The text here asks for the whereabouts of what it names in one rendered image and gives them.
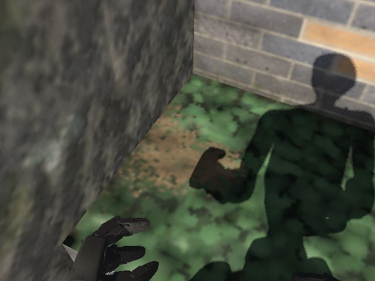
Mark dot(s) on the robot left hand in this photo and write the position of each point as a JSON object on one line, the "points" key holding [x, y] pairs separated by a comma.
{"points": [[94, 258]]}

